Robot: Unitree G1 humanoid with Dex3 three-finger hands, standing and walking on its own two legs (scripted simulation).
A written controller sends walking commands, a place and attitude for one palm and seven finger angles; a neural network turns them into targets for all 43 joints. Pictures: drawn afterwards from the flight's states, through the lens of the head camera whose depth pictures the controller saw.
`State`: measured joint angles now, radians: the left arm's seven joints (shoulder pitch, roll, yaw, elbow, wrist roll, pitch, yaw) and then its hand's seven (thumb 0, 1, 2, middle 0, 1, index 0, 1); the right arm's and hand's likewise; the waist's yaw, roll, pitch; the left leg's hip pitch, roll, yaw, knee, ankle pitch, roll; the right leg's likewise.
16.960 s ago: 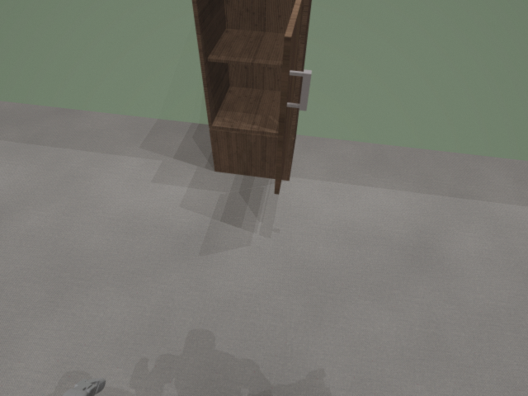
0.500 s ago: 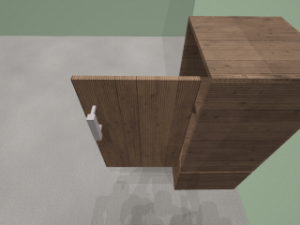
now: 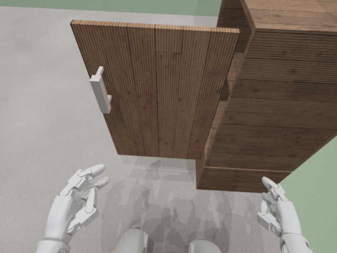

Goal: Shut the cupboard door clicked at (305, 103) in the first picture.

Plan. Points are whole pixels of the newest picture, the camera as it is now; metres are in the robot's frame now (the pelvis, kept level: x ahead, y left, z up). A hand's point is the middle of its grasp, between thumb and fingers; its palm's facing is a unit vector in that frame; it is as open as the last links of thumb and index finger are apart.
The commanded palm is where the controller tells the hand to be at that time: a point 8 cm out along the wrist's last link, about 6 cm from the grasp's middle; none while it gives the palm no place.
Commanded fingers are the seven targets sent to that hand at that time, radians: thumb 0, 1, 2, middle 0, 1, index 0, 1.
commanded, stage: raise the hand and make a fist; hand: left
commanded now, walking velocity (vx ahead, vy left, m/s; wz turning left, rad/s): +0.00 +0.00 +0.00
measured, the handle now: (103, 90) +0.51 +0.23 +0.07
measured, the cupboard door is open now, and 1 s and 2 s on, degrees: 89 89 89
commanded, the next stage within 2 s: bring the fist close to the handle in 1.50 s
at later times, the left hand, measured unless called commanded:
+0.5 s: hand (75, 198) +0.21 +0.21 +0.06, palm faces +0.02 -1.00 -0.04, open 3.8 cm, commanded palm +0.19 +0.26 +0.06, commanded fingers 0.00 0.90 0.90 -1.04 -1.22 -1.04 -1.22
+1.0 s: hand (64, 190) +0.22 +0.23 +0.07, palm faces +0.02 -1.00 -0.05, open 3.1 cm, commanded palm +0.20 +0.28 +0.07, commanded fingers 0.00 0.90 0.90 -1.30 -1.50 -1.30 -1.50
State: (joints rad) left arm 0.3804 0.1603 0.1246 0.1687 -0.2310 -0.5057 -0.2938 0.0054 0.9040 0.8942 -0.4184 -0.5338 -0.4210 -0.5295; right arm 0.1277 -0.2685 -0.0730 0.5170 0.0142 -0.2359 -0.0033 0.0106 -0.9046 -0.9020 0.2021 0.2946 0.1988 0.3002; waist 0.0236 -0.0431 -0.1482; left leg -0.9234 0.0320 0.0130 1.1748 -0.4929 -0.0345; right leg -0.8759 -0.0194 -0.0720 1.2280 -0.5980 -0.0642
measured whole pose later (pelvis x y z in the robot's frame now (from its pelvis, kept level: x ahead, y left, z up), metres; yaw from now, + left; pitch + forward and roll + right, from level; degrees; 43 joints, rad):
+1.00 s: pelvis +0.01 +0.04 +0.01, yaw +0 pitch +14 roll -3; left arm 0.40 0.24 0.13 -0.08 -0.25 -0.36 -0.21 0.01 0.90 0.90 -1.27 -1.47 -1.27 -1.46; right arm 0.23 -0.22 0.04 0.47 0.01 -0.17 -0.04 0.01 -0.90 -0.90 0.21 0.30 0.20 0.30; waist 0.02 0.03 -0.14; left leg -0.92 0.03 -0.01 1.17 -0.49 0.02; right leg -0.82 -0.02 -0.10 1.12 -0.55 -0.01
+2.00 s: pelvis +0.01 +0.02 +0.02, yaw +0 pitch +15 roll -1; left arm 0.08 0.22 0.14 0.17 -0.23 -0.34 -0.18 0.01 0.90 0.90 -1.30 -1.50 -1.31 -1.50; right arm 0.25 -0.24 0.02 0.55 0.02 -0.16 -0.05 0.01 -0.90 -0.90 0.21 0.30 0.20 0.30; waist -0.01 0.03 -0.14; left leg -0.89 0.04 0.00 1.11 -0.48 -0.01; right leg -0.82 -0.01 -0.08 1.11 -0.55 -0.03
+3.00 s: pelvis +0.01 +0.03 +0.02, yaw -2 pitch +16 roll -1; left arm -0.36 0.22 0.21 0.68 -0.15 -0.48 -0.09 0.01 0.90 0.90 -1.30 -1.50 -1.31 -1.50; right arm 0.31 -0.25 -0.01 0.64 0.01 -0.04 0.00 0.01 -0.90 -0.90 0.20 0.29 0.20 0.30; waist -0.06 0.02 -0.13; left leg -0.89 0.04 0.03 1.05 -0.45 0.01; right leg -0.83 0.00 -0.05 1.06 -0.51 -0.02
